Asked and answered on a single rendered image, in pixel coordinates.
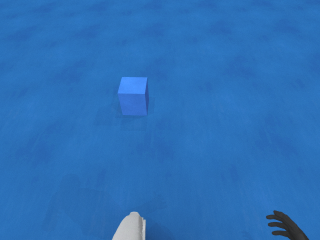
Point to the robot right hand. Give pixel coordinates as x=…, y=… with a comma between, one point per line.
x=293, y=232

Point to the robot left thigh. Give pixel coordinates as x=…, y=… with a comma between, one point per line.
x=132, y=227

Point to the robot left shin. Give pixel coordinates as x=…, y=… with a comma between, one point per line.
x=134, y=213

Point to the carton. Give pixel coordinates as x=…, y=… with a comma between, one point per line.
x=133, y=96

